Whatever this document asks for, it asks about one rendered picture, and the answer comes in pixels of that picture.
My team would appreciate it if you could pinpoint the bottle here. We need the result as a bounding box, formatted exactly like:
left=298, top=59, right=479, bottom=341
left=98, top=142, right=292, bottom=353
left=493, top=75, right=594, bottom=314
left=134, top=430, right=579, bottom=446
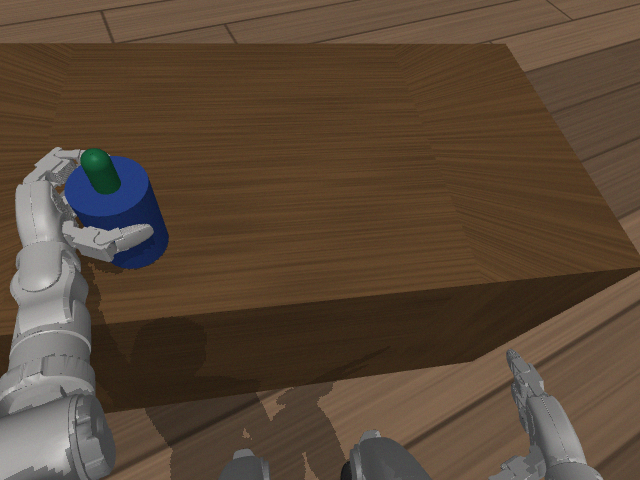
left=64, top=148, right=169, bottom=269

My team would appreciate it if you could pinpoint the right robot arm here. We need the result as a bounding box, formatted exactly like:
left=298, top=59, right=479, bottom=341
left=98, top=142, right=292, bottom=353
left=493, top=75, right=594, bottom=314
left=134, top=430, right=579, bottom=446
left=545, top=462, right=603, bottom=480

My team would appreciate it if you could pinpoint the right robot hand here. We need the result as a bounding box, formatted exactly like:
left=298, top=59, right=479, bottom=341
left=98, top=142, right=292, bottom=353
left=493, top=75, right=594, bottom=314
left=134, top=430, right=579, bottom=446
left=488, top=349, right=587, bottom=480

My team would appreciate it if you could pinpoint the left robot hand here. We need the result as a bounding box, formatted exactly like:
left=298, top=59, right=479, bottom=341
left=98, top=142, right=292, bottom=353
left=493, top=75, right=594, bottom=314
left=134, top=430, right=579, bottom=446
left=15, top=147, right=154, bottom=262

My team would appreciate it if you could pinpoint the left robot arm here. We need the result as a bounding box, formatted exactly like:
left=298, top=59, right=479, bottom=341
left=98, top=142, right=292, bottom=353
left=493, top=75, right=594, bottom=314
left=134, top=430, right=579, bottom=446
left=0, top=241, right=116, bottom=480

